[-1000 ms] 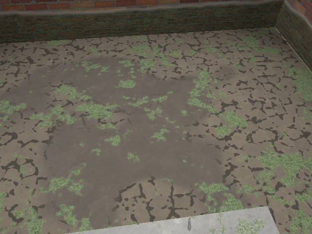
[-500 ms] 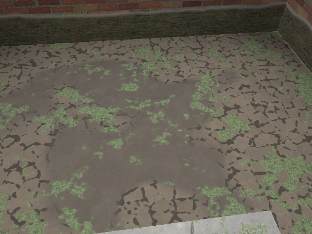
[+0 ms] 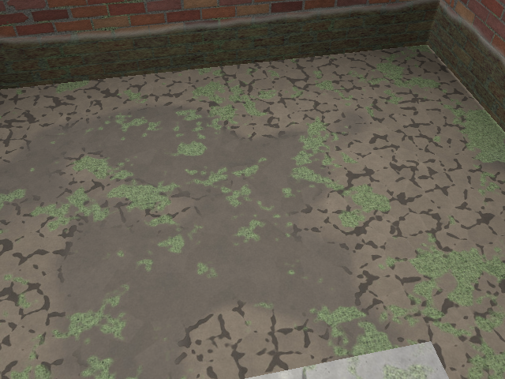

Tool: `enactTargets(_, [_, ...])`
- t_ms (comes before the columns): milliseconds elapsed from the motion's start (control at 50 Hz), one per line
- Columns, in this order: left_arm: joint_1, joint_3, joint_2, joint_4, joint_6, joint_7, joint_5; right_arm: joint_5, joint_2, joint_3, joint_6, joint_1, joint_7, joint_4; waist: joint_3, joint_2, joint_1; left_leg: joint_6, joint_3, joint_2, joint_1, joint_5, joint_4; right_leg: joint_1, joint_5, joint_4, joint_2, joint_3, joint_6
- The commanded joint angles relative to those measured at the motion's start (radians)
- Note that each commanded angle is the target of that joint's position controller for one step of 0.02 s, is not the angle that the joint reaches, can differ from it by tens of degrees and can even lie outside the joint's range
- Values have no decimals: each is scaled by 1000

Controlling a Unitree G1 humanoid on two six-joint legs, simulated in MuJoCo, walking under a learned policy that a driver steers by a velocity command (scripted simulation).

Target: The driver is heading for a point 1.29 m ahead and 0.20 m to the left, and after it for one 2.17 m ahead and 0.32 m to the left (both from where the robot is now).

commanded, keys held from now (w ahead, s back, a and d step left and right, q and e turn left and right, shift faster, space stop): w+shift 0.30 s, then w+q+shift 0.64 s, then q+shift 0.06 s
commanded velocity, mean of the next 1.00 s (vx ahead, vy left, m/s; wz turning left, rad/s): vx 0.91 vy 0.00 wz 0.47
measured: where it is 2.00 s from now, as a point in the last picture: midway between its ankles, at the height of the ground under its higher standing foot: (256, 324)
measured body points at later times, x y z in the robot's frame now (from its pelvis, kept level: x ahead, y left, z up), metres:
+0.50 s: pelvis +0.30 -0.15 -0.21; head +0.31 -0.16 +0.24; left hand +0.31 +0.10 -0.36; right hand +0.28 -0.41 -0.37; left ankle +0.24 +0.01 -0.77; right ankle +0.27 -0.23 -0.92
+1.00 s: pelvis +0.68 -0.13 -0.41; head +0.70 -0.12 +0.04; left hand +0.73 +0.16 -0.53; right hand +0.75 -0.38 -0.56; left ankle +0.55 -0.13 -1.09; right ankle +0.88 -0.26 -1.08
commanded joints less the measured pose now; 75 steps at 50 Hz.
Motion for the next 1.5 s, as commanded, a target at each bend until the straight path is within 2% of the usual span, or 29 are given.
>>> enactTargets(20, [-146, 18, 70, -86, -17, -3, 14, -5, -112, -22, -32, 21, -7, -56, 132, 53, 4, 165, -297, 328, 28, 37, -66, -277, 84, 86, -47, 43, 10])
enactTargets(120, [-263, 52, 108, -138, -61, -16, -1, -22, -111, -15, -78, 143, -18, 3, 173, 78, -66, 150, -289, 290, 123, 33, 185, -459, 374, -86, -48, 141, 3])
enactTargets(160, [-228, 33, 53, -148, -60, -54, 8, -7, -101, -3, -84, 16, -8, -34, 139, 18, -26, 101, -186, 224, -279, -230, 184, -28, 698, -238, -53, 15, -6])
enactTargets(260, [-259, 26, 63, -196, -34, -44, -27, -28, -117, -5, -56, 81, -5, 1, 261, 102, -105, 67, -128, 239, -276, -99, 320, 130, 456, -390, -44, -58, -8])
enactTargets(320, [210, 81, 151, -63, -39, -7, -8, -59, -151, -6, -16, 98, -48, 41, 107, 56, 90, 90, -121, 241, -173, 368, 936, 456, 294, -555, -64, -19, -34])
enactTargets(360, [452, 85, 195, -9, -58, -34, 19, -10, -80, -11, -27, 19, -29, 32, -13, -163, 224, 71, -108, 8, -660, -533, 1748, 852, 457, -285, -145, 33, -40])
enactTargets(380, [393, 47, 171, -23, -58, -53, 15, 25, -12, 9, -48, 139, -35, -19, -72, -228, 78, 78, -152, 71, -853, -458, 1731, 916, 995, -7, -273, 102, 30])
enactTargets(400, [412, 99, 289, -14, -48, -48, -23, 57, -58, 6, -54, 122, -53, -49, -240, -366, 116, 45, -101, 102, -952, -270, 1583, 954, 159, -279, -456, 384, -114])
enactTargets(420, [322, 84, 177, -36, -56, -40, -26, 2, -86, 1, -30, -16, -44, -51, -95, -218, 113, 29, -81, 190, -924, -127, 1509, 668, -308, -431, -396, 428, -158])
enactTargets(460, [228, 35, 37, -54, -98, -26, 21, -18, -92, -19, -4, -87, -20, -22, 122, -27, 57, 16, -139, 216, -855, 116, 1282, 319, -148, -379, -334, 327, -87])
enactTargets(560, [234, 36, 90, -31, -144, 0, 9, -46, -37, -16, 44, -128, 20, -60, 150, -133, -10, -16, -26, 190, -658, 337, 914, 87, 173, -328, -285, 98, -45])
enactTargets(600, [215, 12, -15, -10, -177, 10, -12, 0, -19, -6, 0, -244, 58, -84, 157, -38, -11, 25, 50, 154, -486, 912, 494, -29, -197, -279, -156, -107, 22])
enactTargets(700, [328, 9, 8, 53, -127, 46, 2, -15, -19, 8, 16, -418, 71, -134, 264, -14, 91, 55, 253, 102, -366, 831, 276, 133, 22, -96, -161, -248, 0])
enactTargets(760, [218, 29, 131, 19, -105, 58, 5, -22, -144, -43, 41, 40, 41, -14, 49, -36, -131, 150, 238, 64, 66, 466, 358, 153, 783, 491, -227, -232, 19])
enactTargets(800, [69, 36, 72, 6, -72, 68, 29, 12, -163, -70, 31, 175, 38, 32, 190, 210, -271, 251, 62, 128, 191, 423, 40, -146, -391, 1280, 12, -238, -25])
enactTargets(820, [116, 30, 36, -127, -79, 63, 28, 25, -210, -52, 15, 113, 32, 45, 189, 279, -46, 210, -135, 219, 362, 1112, 365, -494, -493, 1150, -8, -113, -17])
enactTargets(860, [96, 30, 75, -145, -93, 19, 62, 49, -161, -37, 20, 61, 24, 9, 55, -101, -20, 281, -428, 262, 341, 555, 241, -567, -502, 898, -52, -6, -12])
enactTargets(880, [150, 30, 46, -171, -110, 19, 43, 15, -215, -42, 1, 6, 11, -23, 23, 91, 43, 400, -683, 406, 280, 311, 216, -622, -427, 681, -53, 104, 19])
enactTargets(920, [-34, 46, 113, -207, -82, 25, 36, 6, -174, -19, -39, -167, -15, -89, 209, -31, 88, 370, -629, 339, -254, 266, 129, -327, -230, 239, -76, 106, 140])
enactTargets(960, [11, 55, 118, -173, -84, 14, 36, -24, -162, -20, -64, -136, -24, -70, 142, 0, 83, 274, -467, 203, -331, 338, 287, -150, 281, 116, -41, 68, 113])
enactTargets(1000, [13, 28, 31, -191, -108, -14, 26, 17, -92, 4, -76, -163, -16, -85, 87, -76, 70, 146, -285, 17, -559, 121, 392, 230, 646, -194, 30, -6, 68])
enactTargets(1080, [5, 2, 3, -230, -118, -7, -33, -10, -90, 3, -40, -24, -18, -49, 113, 87, -12, 81, -290, -29, -332, 114, 678, 270, 622, -514, 69, 6, 62])
enactTargets(1120, [184, 37, 68, -174, -126, 7, -49, -27, -111, -2, -13, -33, -27, -46, 33, 67, 100, 67, -279, -26, -199, 163, 952, 405, 842, -754, -20, 64, 55])
enactTargets(1140, [314, 58, 129, -128, -126, 6, -15, -5, -95, -4, -1, -3, -23, -53, 17, 17, 131, 40, -206, -45, -340, 22, 1196, 606, 862, -716, -65, 51, 46])
enactTargets(1180, [454, 82, 224, -90, -137, -22, 28, 104, -21, 9, 8, 137, -59, -126, -240, -204, 88, -36, -34, -72, -924, -630, 1832, 1165, 1629, -146, -471, 347, -156])
enactTargets(1260, [314, 42, 84, -147, -119, 22, 4, -38, -44, 20, 19, -255, -5, -235, -111, -84, 127, -40, -84, 93, -953, -237, 1596, 539, 466, -460, -430, 433, -271])
enactTargets(1300, [283, 24, 71, -114, -117, 24, 4, -21, -28, 25, 40, -335, 13, -284, 59, -24, 50, -73, -85, 99, -839, -92, 1261, 236, 506, -552, -322, 273, -218])
enactTargets(1360, [168, 8, 51, -137, -106, 20, -7, -12, 28, 47, 28, -227, 37, -245, -16, -121, -16, -90, 17, 87, -433, 234, 696, 52, 642, -593, -142, 7, -152])
enactTargets(1500, [271, 17, 71, -112, -78, -8, -26, -3, -7, 67, 15, -363, 23, -230, -4, -97, 70, -60, 41, 91, -248, 181, 235, 313, 466, -543, -184, 41, -126])
Next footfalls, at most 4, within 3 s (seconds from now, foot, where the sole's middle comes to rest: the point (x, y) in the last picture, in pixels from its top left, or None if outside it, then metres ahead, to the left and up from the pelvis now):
0.34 right None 0.31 -0.23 -0.95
0.78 left None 0.59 -0.12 -1.13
1.14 right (274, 310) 1.04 -0.13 -1.30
1.54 left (225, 325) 0.99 0.08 -1.30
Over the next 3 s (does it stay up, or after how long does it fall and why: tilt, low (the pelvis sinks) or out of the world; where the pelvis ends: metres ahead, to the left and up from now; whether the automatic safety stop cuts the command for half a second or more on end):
stays up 1.07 0.15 -0.53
